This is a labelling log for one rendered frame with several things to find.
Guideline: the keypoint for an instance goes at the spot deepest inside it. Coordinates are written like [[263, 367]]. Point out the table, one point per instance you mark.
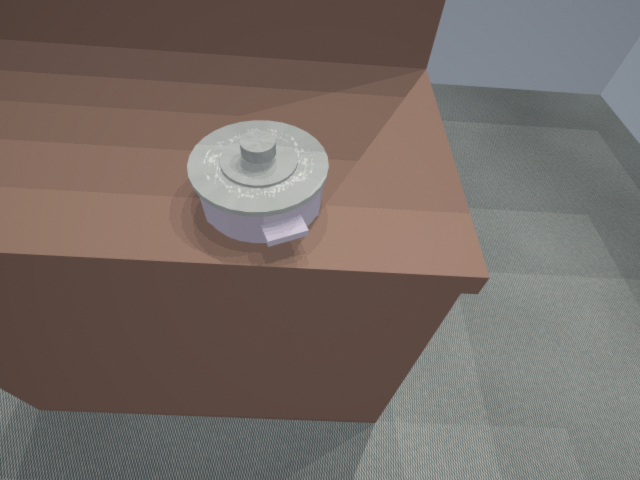
[[117, 295]]

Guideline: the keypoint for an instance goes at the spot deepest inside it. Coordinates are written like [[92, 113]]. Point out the lid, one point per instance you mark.
[[223, 179]]

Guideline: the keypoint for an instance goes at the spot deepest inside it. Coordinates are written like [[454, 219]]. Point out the pot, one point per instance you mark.
[[272, 230]]

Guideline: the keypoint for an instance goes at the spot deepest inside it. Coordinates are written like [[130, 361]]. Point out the knob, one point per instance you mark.
[[258, 146]]

